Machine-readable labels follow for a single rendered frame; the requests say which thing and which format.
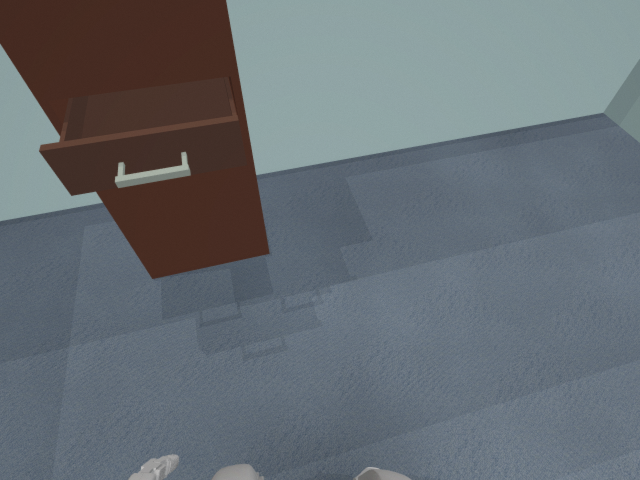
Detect drawer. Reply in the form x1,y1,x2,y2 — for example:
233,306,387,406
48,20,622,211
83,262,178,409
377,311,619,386
39,77,247,196

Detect handle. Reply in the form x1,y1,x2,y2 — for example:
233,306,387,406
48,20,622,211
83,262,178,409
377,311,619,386
115,152,191,188

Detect right robot shin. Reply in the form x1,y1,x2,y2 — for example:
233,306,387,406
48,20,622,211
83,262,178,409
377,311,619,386
355,467,379,478

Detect cabinet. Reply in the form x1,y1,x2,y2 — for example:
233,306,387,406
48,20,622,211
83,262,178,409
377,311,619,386
0,0,270,279

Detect robot left hand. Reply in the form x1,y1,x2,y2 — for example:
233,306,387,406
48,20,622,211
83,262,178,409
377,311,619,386
128,454,179,480

